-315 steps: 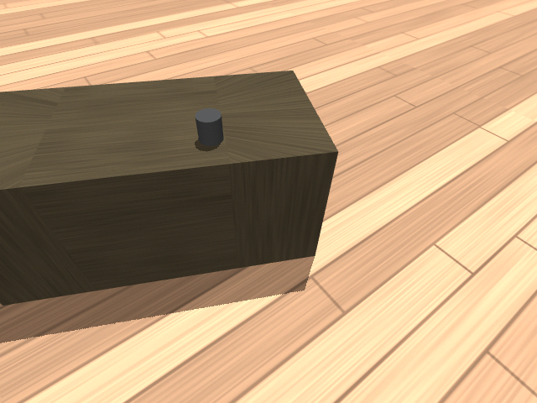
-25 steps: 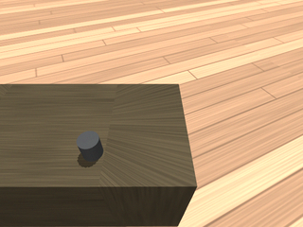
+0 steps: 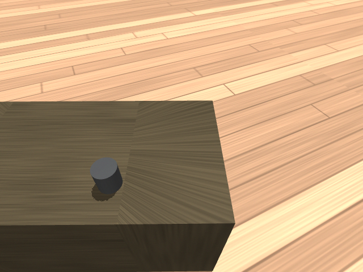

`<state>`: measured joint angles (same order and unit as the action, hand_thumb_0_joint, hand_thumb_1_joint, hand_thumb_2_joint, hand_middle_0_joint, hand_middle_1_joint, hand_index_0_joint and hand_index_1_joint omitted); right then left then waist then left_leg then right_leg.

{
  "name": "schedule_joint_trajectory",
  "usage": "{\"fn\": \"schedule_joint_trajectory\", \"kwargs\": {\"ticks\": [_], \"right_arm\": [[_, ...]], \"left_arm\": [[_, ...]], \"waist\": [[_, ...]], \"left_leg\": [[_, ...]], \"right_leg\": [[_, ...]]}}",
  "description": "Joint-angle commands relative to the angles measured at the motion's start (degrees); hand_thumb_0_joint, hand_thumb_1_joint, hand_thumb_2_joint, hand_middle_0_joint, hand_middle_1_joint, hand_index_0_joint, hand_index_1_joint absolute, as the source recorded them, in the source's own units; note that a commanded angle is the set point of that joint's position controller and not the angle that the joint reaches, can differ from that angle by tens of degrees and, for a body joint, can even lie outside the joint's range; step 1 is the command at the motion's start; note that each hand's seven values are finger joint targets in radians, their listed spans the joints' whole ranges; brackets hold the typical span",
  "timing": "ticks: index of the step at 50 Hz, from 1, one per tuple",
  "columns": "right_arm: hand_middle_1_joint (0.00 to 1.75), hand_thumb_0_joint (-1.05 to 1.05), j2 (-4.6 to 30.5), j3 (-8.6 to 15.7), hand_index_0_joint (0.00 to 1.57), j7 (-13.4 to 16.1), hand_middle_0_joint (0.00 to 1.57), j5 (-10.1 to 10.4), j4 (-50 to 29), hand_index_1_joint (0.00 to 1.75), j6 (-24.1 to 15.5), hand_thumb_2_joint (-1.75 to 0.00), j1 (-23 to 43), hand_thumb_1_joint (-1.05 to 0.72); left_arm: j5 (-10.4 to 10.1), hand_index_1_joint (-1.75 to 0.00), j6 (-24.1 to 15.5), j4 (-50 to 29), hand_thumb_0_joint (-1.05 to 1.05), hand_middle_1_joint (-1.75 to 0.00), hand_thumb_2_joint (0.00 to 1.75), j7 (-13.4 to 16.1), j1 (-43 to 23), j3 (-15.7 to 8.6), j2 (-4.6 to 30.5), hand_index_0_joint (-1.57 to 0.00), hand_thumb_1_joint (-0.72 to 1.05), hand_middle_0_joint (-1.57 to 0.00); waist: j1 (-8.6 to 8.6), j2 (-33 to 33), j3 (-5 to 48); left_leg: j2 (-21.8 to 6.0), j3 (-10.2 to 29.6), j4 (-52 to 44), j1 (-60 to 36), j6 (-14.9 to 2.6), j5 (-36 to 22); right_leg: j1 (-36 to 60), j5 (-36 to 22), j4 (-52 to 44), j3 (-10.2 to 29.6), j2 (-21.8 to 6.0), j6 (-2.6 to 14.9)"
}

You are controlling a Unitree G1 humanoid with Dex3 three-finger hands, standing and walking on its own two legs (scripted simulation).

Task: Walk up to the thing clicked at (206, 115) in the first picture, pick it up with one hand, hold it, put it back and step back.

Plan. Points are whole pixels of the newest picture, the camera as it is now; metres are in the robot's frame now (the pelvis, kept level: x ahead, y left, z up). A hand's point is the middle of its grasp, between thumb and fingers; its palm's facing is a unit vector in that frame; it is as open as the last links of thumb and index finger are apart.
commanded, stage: stand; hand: left
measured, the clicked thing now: (107, 175) +0.46 +0.24 -0.14
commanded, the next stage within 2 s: go down in 0.32 s
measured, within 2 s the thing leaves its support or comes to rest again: neither
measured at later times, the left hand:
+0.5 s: hand out of the picture +0.10 +0.25 -0.15, palm faces +0.02 -0.94 -0.34, open 7.8 cm
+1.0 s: hand out of the picture +0.14 +0.27 -0.15, palm faces +0.04 -0.94 -0.33, open 16.9 cm
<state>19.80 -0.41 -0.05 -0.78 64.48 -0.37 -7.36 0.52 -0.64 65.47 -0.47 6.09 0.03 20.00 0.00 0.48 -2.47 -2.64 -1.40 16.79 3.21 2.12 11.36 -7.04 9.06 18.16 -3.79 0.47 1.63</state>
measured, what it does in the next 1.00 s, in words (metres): stands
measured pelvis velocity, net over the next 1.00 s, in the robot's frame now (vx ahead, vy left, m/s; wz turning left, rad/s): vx -0.01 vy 0.03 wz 0.01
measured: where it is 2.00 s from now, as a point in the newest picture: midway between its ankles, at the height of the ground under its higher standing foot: outside the picture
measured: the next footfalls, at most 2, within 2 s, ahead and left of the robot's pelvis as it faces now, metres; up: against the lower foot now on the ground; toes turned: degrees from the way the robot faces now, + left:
none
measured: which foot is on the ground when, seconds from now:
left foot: down 0.00-1.00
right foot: down 0.00-1.00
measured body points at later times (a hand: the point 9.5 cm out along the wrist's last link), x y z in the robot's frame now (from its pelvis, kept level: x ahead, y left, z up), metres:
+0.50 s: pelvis +0.00 +0.00 +0.00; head +0.02 +0.00 +0.45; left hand +0.10 +0.30 -0.13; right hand +0.09 -0.29 -0.13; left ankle -0.02 +0.14 -0.75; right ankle +0.01 -0.10 -0.75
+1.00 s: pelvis -0.01 +0.03 -0.03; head +0.04 +0.03 +0.42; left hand +0.14 +0.32 -0.13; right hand +0.14 -0.26 -0.13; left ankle -0.02 +0.14 -0.75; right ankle +0.01 -0.10 -0.75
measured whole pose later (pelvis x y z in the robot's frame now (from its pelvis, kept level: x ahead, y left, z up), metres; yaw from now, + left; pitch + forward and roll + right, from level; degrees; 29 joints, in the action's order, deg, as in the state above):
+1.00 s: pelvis -0.01 +0.03 -0.03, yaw +0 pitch +7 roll -1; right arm 15.6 6.9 3.0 1.2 40.7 -5.2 -10.4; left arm 0.8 16.9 33.1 -0.5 9.0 -5.6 17.8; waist 0.5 0.8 1.7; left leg -1.2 -1.2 39.2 25.4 -0.1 21.1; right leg -27.8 17.0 37.6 -3.4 -1.8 -0.2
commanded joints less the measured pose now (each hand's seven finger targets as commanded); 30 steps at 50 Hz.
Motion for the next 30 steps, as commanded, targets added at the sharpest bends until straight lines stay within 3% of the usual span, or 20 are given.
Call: {"fn": "schedule_joint_trajectory", "kwargs": {"ticks": [1,20,21,22,23,24,25,26,27,28,30], "right_arm": [[0.3,0.0,11.87,2.05,0.2,0.63,0.2,-0.02,-3.45,0.3,-1.2,-0.9,1.51,-0.9],[0.3,0.0,12.01,1.91,0.2,0.78,0.2,-0.02,-3.44,0.3,-1.25,-0.9,1.62,-0.9],[0.22,0.0,12.33,2.02,0.12,0.82,0.12,-0.02,-3.49,0.22,-1.25,-0.82,1.78,-0.82],[0.14,0.0,1.7,0.36,0.05,1.73,0.04,5.84,-23.6,0.14,-7.92,-0.74,21.88,-0.74],[0.06,0.0,5.05,0.68,0.05,2.36,0.04,5.51,-25.89,0.06,-9.47,-0.66,19.23,-0.66],[0.05,0.0,9.07,3.14,0.05,3.23,0.04,5.69,-19.05,0.05,-8.61,-0.58,13.67,-0.58],[0.05,0.0,12.67,6.64,0.05,3.9,0.04,5.55,-13.93,0.05,-7.29,-0.5,9.73,-0.5],[0.05,0.0,12.21,7.1,0.05,3.9,0.04,5.42,-15.8,0.05,-7.54,-0.42,11.32,-0.42],[0.05,0.0,9.85,6.94,0.05,3.76,0.04,4.75,-18.05,0.05,-8.45,-0.34,13.75,-0.34],[0.05,0.0,8.83,7.45,0.05,3.62,0.04,4.2,-18.18,0.05,-8.48,-0.26,11.18,-0.26],[0.05,0.0,10.03,11.72,0.05,3.02,0.05,3.11,-17.49,0.05,-7.4,-0.2,-5.05,-0.1]], "left_arm": [[-0.01,-0.3,-1.38,-3.67,0.0,-0.3,0.9,0.85,-2.97,-2.62,13.0,-0.2,0.9,-0.2],[-0.15,-0.3,-1.22,-3.53,0.0,-0.3,0.9,0.81,-2.48,-2.61,12.59,-0.2,0.9,-0.2],[-0.09,-0.22,-1.2,-3.6,0.0,-0.22,0.82,0.81,-2.52,-2.64,12.62,-0.12,0.82,-0.12],[-4.68,-0.14,-5.39,-23.71,0.0,-0.14,0.74,1.25,-22.62,-0.79,1.63,-0.04,0.74,-0.04],[-4.67,-0.06,-4.96,-25.33,0.0,-0.06,0.66,2.18,-21.83,-2.4,7.08,-0.01,0.66,-0.02],[-4.23,-0.03,-2.49,-16.23,0.0,-0.02,0.58,2.63,-12.33,-2.61,9.93,-0.02,0.58,-0.02],[-3.59,-0.02,0.21,-10.44,0.0,-0.01,0.5,2.9,-7.2,-6.98,15.35,-0.02,0.5,-0.03],[-3.22,-0.02,1.08,-12.03,0.0,-0.01,0.42,2.58,-10.88,-6.62,14.73,-0.03,0.42,-0.04],[-2.87,-0.04,0.96,-14.53,0.0,-0.03,0.34,2.35,-13.23,-6.28,12.43,-0.03,0.34,-0.03],[-2.12,-0.03,1.93,-14.04,0.0,-0.02,0.26,2.12,-11.23,-6.74,11.46,-0.04,0.26,-0.04],[-0.45,-0.04,5.59,-13.38,0.0,-0.03,0.17,0.71,0.53,-9.15,11.19,-0.06,0.1,-0.06]], "waist": [[0.16,-0.6,4.31],[-0.04,0.14,3.62],[-0.05,0.41,3.79],[2.18,2.2,3.21],[1.86,1.21,5.3],[0.83,1.12,2.75],[0.43,-0.07,2.92],[0.25,-2.0,5.66],[-0.55,-1.65,12.67],[-0.25,-1.21,16.65],[1.06,-1.12,16.77]], "left_leg": [[-5.8,4.46,-2.71,1.83,-2.55,-5.81],[-6.0,4.4,-2.87,1.68,-2.52,-7.47],[-6.1,4.34,-2.91,1.57,-2.66,-7.32],[3.1,-1.27,4.5,11.26,-2.46,-4.06],[3.14,-1.18,4.85,8.62,-2.74,-2.98],[2.94,-1.26,5.04,10.58,-2.24,-0.89],[3.18,-1.47,7.95,13.8,-2.32,-0.93],[3.02,-0.96,10.32,15.58,-2.64,-1.33],[2.95,-0.61,11.7,15.46,-2.71,-2.55],[3.25,-0.57,13.19,15.87,-2.84,-3.89],[3.67,-0.85,13.89,16.2,-2.99,-5.75]], "right_leg": [[2.51,-8.29,-2.84,8.06,-8.83,-0.15],[2.37,-9.86,-2.45,7.89,-8.59,-0.13],[2.81,-10.2,-2.32,7.95,-8.68,-0.01],[-5.19,-3.79,2.83,2.61,-1.86,-1.11],[-3.28,-2.08,2.25,2.86,-2.32,-1.44],[-4.96,0.56,2.87,2.51,-1.86,-1.23],[-6.83,0.8,4.61,2.41,-1.8,-1.36],[-7.6,-0.45,7.03,2.45,-1.67,-1.39],[-5.13,-2.42,9.36,2.62,-1.83,-1.39],[-4.78,-4.65,10.93,2.68,-1.91,-1.55],[-5.97,-7.31,12.09,2.17,-1.26,-1.28]]}}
